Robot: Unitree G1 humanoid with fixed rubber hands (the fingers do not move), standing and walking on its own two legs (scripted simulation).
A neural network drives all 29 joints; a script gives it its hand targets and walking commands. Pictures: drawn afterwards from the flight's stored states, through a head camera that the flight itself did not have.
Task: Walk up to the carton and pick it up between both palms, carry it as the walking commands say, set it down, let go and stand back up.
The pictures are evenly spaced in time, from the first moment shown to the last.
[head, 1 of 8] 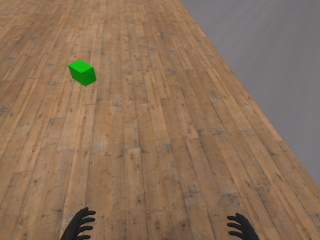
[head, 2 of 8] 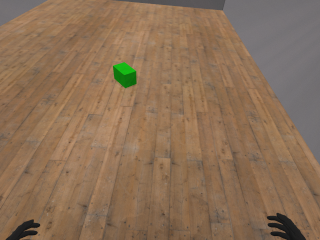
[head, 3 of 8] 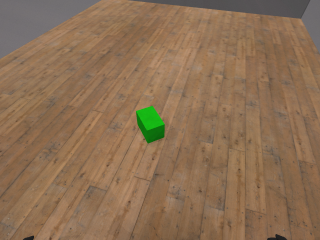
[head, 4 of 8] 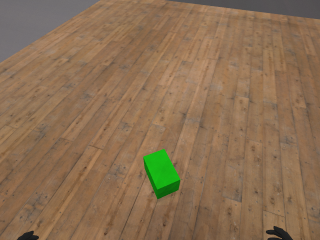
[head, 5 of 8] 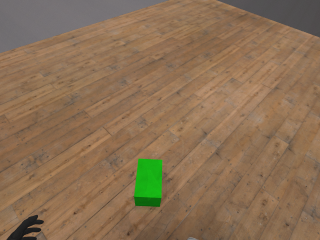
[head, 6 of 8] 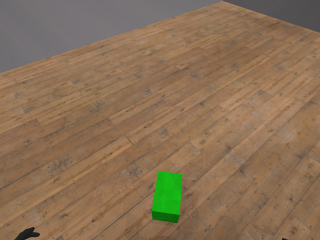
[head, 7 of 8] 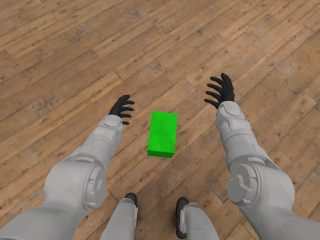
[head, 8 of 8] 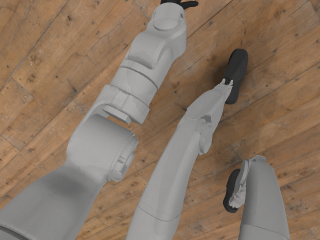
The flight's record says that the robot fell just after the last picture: yes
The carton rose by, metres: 0.00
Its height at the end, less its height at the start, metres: +0.00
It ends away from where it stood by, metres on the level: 0.00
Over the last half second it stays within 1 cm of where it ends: yes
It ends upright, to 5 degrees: yes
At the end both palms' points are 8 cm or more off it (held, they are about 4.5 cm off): yes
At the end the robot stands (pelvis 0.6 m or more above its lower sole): yes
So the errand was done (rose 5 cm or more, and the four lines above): no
